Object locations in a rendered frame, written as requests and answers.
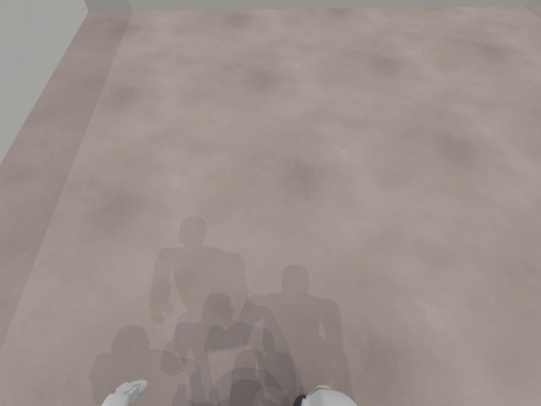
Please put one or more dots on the robot left hand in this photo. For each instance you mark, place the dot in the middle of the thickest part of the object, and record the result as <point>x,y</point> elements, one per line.
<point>126,393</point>

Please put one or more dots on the robot right shin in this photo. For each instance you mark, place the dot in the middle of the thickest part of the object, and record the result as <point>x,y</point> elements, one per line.
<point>318,388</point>

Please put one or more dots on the right robot thigh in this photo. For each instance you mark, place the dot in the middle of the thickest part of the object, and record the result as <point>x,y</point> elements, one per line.
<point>325,397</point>

